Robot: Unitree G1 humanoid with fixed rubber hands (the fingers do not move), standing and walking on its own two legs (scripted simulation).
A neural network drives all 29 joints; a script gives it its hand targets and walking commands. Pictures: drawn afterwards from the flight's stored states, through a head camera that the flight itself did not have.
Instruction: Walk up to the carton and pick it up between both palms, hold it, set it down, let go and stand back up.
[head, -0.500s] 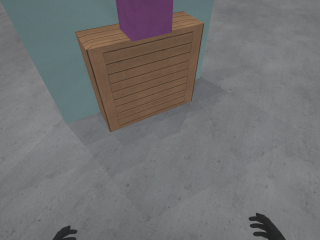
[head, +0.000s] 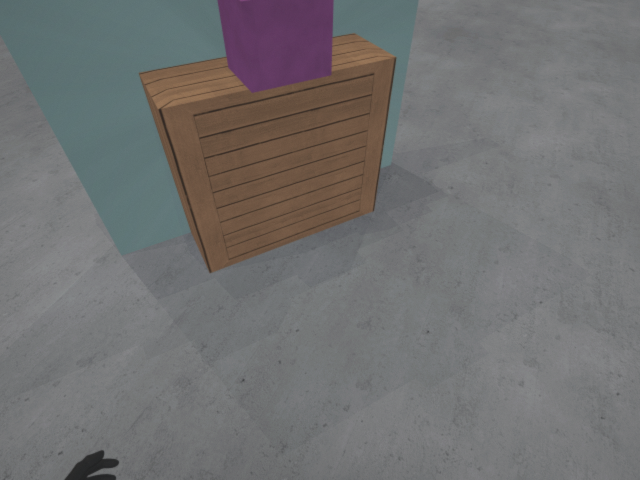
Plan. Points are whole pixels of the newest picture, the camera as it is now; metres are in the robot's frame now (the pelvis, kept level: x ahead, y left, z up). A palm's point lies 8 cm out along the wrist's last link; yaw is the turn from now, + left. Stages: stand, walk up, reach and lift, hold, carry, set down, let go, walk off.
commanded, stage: walk up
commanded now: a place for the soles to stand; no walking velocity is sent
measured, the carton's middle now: (276, 31) +1.32 +0.08 +0.08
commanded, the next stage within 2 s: none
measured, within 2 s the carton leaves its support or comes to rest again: neither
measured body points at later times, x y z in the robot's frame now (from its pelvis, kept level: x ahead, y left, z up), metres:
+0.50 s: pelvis +0.13 -0.02 -0.01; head +0.16 -0.01 +0.44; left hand +0.16 +0.32 -0.10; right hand +0.31 -0.32 -0.08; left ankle +0.19 +0.11 -0.72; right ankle +0.07 -0.12 -0.70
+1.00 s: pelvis +0.28 -0.07 +0.02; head +0.31 -0.07 +0.47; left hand +0.29 +0.27 -0.06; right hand +0.46 -0.36 -0.07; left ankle +0.30 +0.09 -0.66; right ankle +0.32 -0.16 -0.72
